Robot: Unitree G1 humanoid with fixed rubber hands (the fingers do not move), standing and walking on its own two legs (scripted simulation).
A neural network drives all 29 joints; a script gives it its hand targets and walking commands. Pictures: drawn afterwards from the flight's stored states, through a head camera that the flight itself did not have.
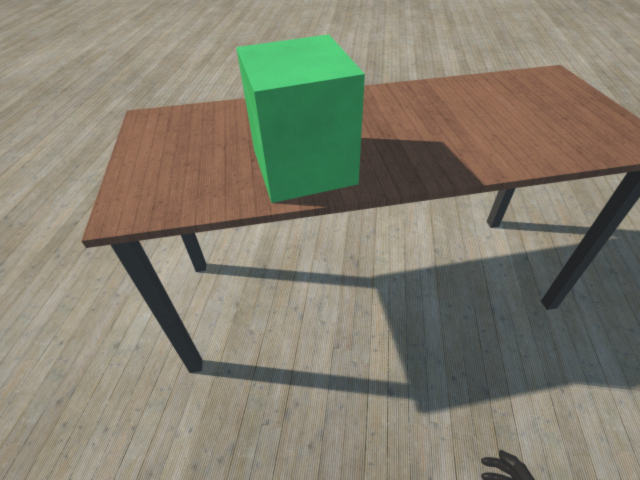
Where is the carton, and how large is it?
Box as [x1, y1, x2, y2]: [236, 34, 364, 202]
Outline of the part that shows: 328,34 236,47 254,150 271,202 358,183 364,74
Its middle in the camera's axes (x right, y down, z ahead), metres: -0.05 -0.25 +0.83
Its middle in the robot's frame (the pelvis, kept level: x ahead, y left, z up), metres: +0.81 +0.05 +0.05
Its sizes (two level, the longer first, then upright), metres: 0.210 0.200 0.250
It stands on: a table, 0.68 m high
